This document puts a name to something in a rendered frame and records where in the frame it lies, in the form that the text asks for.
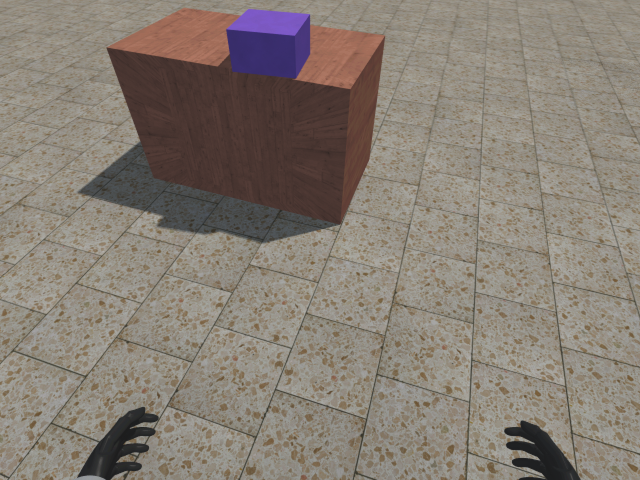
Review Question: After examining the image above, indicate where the carton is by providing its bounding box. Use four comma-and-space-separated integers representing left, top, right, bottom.
226, 9, 310, 78

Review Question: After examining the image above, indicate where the robot right hand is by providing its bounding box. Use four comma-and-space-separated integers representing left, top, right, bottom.
504, 420, 581, 480

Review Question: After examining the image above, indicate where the pedestal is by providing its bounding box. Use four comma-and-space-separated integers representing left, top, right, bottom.
106, 8, 385, 224

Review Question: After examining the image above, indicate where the robot left hand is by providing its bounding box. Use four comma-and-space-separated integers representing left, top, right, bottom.
77, 407, 159, 480

